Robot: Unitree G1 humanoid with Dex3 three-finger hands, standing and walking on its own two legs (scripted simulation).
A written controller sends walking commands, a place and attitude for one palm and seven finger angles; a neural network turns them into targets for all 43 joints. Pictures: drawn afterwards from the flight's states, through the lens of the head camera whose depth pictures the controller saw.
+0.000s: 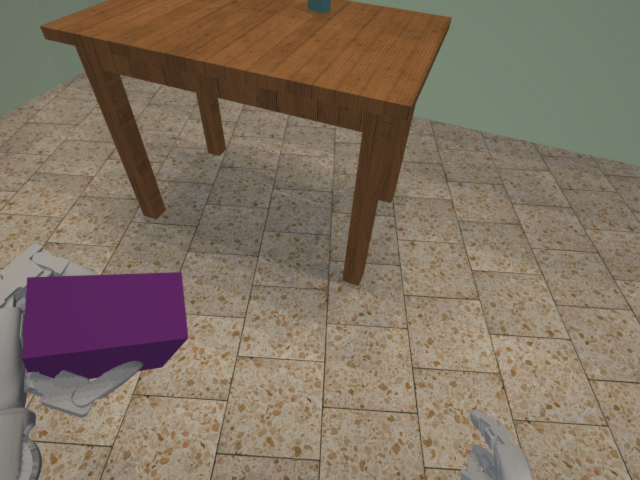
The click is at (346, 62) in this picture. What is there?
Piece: table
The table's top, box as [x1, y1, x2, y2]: [40, 0, 451, 120]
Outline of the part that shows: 40,27 45,38 407,120 448,29 451,17 347,0 331,0 330,10 324,13 319,13 308,9 307,0 108,0 41,25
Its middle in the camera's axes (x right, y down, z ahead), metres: -0.19 -0.70 +1.28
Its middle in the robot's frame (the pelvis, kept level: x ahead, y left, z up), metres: +1.42 +0.27 +0.02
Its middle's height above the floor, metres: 0.79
